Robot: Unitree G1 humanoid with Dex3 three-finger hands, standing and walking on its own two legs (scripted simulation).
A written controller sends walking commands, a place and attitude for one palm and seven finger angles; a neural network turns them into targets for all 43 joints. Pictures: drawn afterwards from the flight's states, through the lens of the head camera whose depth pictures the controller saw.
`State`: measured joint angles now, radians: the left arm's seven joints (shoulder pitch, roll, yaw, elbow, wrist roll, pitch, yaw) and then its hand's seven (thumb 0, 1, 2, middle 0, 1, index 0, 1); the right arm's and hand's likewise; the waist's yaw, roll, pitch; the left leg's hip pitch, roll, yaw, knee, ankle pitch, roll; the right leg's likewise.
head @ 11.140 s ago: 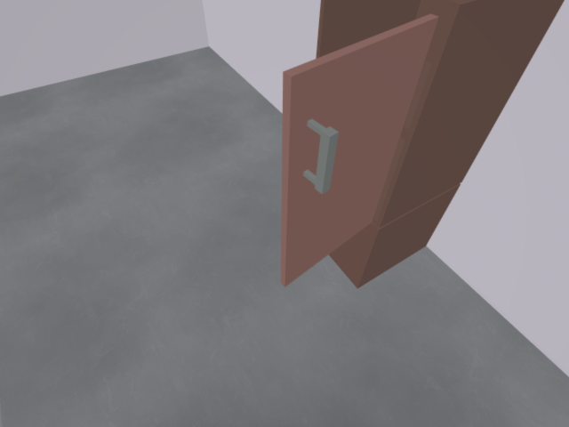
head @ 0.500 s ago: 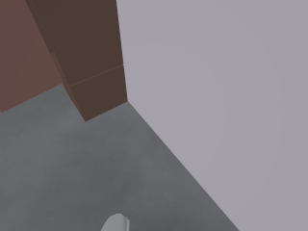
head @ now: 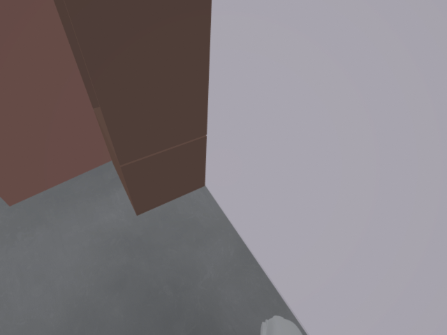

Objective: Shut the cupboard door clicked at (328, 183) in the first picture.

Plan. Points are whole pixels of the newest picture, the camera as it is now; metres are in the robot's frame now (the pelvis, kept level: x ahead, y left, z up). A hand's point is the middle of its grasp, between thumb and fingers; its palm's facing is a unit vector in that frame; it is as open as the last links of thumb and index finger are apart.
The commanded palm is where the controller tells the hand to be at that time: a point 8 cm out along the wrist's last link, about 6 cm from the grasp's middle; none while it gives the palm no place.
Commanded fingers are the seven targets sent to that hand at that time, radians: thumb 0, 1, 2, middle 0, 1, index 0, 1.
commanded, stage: turn to face it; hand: left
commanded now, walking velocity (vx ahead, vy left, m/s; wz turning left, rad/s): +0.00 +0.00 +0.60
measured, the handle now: out of the picture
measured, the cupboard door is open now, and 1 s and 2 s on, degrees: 98 98 98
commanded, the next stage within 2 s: take the last steps up to it in 1.40 s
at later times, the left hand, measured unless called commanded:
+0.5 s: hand (145, 318) +0.18 +0.17 -0.18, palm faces +0.19 -0.96 -0.20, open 7.2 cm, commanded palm none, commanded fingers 0.00 0.90 0.90 -0.20 -0.30 -0.20 -0.30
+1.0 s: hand out of the picture +0.09 +0.26 -0.18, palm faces +0.47 -0.85 -0.23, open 7.4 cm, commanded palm none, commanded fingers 0.00 0.90 0.90 -0.20 -0.30 -0.20 -0.30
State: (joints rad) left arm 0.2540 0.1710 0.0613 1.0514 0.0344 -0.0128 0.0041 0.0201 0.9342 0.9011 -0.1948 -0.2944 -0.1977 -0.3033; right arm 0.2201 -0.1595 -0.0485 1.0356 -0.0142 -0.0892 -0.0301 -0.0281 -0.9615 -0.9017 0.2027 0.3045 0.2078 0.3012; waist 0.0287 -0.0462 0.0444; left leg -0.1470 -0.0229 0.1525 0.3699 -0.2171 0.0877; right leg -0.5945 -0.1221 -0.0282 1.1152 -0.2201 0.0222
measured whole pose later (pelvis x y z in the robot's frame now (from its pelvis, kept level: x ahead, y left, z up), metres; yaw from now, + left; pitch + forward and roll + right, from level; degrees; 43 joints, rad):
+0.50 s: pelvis +0.11 -0.03 -0.01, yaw +12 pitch -1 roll +0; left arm 0.14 0.18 0.06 0.96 0.03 -0.02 0.03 -0.02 0.94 0.90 -0.20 -0.30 -0.20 -0.30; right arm 0.23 -0.17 -0.07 1.05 -0.02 0.05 0.01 0.00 -0.91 -0.90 0.20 0.30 0.20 0.30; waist -0.05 -0.03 0.07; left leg -0.48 0.07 0.06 1.03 -0.43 -0.06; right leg -0.25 -0.13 -0.24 0.52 -0.25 0.01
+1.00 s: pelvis +0.12 +0.03 +0.00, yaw +27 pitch +1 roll -3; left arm 0.16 0.27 0.07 0.94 0.02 0.05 0.02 0.01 0.91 0.90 -0.19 -0.29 -0.20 -0.30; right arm 0.19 -0.19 -0.04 0.95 -0.02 0.02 0.00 0.00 -0.90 -0.90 0.20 0.30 0.21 0.30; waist 0.00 -0.03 0.08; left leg -0.26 -0.06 -0.05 0.43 -0.17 0.09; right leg -0.50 -0.07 0.01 1.07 -0.36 0.12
